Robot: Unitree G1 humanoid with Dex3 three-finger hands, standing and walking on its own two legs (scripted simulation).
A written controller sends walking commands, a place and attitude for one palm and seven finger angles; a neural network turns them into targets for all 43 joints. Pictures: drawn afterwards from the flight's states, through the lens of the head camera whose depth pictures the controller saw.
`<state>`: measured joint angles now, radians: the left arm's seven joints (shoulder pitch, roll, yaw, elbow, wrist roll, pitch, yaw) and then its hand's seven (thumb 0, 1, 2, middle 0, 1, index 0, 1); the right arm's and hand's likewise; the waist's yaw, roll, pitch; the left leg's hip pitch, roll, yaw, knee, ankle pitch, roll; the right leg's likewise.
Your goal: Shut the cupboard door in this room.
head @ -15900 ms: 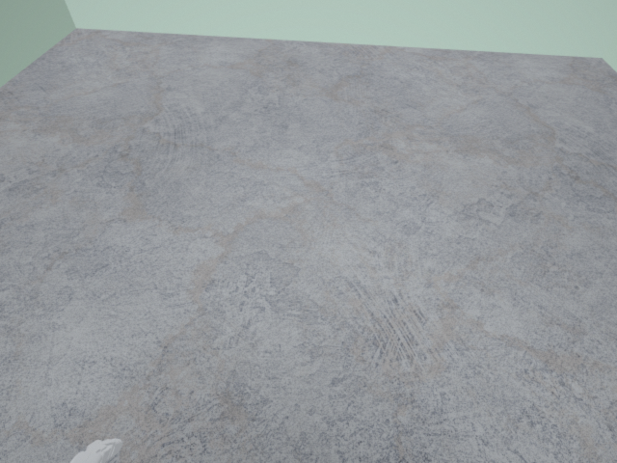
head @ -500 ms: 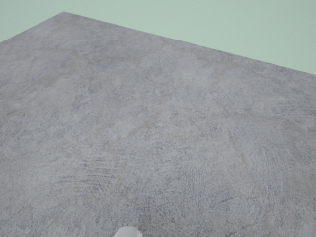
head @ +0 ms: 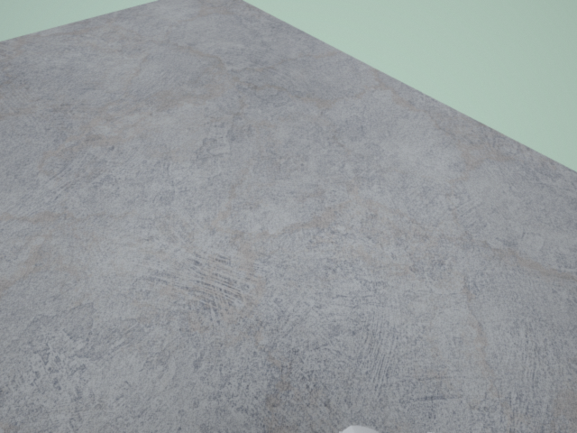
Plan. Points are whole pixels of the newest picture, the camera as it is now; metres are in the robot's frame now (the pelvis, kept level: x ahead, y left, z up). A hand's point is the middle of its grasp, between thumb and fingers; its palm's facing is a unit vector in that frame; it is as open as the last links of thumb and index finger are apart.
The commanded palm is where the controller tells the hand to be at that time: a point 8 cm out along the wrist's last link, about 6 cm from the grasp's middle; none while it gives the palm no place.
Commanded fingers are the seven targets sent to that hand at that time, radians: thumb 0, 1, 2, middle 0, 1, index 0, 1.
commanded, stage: turn or walk to find it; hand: left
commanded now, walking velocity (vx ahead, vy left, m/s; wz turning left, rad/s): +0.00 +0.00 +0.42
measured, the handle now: out of the picture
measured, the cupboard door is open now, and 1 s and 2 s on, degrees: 99 99 99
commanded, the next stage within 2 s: none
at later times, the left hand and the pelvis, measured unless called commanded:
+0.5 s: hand out of the picture -0.01 +0.15 -0.16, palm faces +0.25 -0.93 -0.26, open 7.4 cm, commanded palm none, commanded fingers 0.00 0.90 0.90 -0.20 -0.30 -0.20 -0.30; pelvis -0.02 -0.05 +0.00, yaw +14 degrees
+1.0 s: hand out of the picture -0.06 +0.19 -0.16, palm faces +0.45 -0.85 -0.26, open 7.4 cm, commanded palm none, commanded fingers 0.00 0.90 0.90 -0.20 -0.30 -0.20 -0.30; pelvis -0.05 -0.03 +0.00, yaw +26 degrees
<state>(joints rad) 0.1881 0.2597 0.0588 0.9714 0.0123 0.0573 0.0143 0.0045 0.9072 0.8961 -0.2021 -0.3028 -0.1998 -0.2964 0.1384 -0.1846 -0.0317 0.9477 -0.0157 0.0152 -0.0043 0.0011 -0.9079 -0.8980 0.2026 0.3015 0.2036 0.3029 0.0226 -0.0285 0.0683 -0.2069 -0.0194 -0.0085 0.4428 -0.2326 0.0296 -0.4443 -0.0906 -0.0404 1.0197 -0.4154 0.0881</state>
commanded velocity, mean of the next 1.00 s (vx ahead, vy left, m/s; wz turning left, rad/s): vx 0.00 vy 0.00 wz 0.42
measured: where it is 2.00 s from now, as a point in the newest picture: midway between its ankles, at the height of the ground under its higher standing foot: outside the picture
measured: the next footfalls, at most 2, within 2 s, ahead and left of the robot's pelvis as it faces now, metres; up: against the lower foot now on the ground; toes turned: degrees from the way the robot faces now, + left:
right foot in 0.18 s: +0.04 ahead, -0.14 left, +0.00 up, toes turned +0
left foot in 0.66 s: -0.05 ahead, +0.10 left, +0.00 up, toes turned +23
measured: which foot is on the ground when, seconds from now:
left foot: down 0.00-0.18, up 0.20-0.64, down 0.66-1.00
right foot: up 0.00-0.16, down 0.18-0.66, up 0.68-1.00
